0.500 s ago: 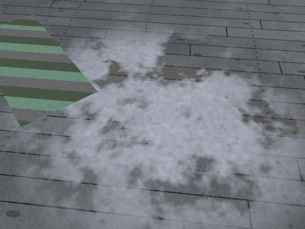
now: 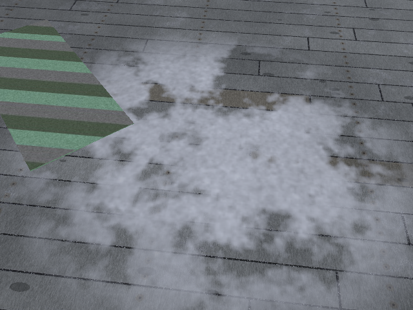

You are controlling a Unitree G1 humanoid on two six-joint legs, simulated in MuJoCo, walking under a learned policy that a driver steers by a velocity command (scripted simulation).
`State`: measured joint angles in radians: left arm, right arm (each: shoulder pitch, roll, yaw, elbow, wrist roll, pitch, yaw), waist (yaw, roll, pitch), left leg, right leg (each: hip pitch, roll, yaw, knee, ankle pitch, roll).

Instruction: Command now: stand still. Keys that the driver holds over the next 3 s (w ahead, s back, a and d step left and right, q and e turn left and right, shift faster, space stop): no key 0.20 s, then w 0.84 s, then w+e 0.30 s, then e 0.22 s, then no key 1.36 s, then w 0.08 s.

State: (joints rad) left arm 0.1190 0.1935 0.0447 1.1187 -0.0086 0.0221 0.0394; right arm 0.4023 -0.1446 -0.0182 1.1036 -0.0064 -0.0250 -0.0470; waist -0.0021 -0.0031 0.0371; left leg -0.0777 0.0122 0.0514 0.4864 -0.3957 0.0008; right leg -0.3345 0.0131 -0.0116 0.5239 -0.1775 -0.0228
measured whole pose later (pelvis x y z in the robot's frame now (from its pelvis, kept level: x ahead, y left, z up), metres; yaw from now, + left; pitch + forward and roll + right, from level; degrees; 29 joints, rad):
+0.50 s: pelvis +0.07 -0.03 -0.01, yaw +1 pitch +0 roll -1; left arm 0.16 0.22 0.08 1.07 -0.04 -0.09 -0.02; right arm 0.50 -0.20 -0.06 1.08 0.02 -0.06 -0.03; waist -0.01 0.06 0.02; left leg -0.07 0.07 0.01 0.66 -0.49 -0.01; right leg -0.35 0.00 -0.10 0.65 -0.27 -0.06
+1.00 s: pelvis +0.32 +0.02 -0.02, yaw +1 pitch +2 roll -1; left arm 0.46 0.24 0.05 1.10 0.00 -0.06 0.02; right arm -0.01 -0.21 -0.05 0.82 0.03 -0.11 0.05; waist 0.05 0.01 0.04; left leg -0.55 0.02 0.06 0.57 -0.07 0.09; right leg 0.12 -0.04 -0.07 0.43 -0.51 0.02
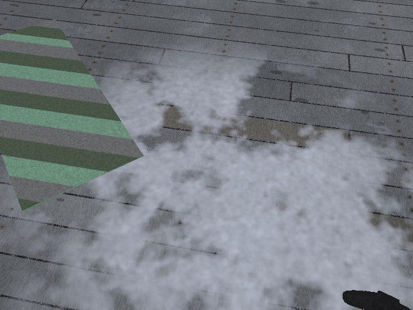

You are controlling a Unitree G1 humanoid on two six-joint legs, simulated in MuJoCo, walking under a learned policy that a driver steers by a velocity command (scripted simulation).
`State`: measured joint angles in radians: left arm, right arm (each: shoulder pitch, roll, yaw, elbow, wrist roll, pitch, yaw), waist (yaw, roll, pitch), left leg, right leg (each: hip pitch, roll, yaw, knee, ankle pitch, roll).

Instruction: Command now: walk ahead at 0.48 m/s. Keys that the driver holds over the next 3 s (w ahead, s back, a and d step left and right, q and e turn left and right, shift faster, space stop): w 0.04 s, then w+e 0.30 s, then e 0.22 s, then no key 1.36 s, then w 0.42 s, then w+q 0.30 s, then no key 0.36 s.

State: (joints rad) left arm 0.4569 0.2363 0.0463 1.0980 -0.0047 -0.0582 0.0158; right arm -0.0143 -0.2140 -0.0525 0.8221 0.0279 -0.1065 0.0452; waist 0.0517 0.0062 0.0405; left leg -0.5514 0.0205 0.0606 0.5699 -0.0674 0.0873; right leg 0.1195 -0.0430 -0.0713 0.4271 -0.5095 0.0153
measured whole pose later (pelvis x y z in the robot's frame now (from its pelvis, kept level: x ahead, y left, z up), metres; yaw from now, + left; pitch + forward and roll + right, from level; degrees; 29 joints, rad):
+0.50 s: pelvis +0.27 +0.00 +0.02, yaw -11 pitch +2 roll +2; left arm 0.07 0.22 0.06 0.86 -0.01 -0.05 -0.05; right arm 0.30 -0.23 -0.06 0.97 0.00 -0.07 -0.04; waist -0.04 -0.02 0.03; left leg 0.05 -0.01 0.26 0.31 -0.38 0.01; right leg -0.63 -0.06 -0.05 0.63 0.01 -0.06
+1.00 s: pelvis +0.39 -0.03 +0.02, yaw -19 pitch +2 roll -1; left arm 0.14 0.22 0.04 0.80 0.02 -0.01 0.01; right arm 0.20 -0.26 -0.06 0.88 0.00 -0.01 -0.04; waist -0.01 0.03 -0.01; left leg -0.33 0.08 -0.04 0.55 -0.24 -0.04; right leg -0.36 0.10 0.01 0.48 -0.17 -0.07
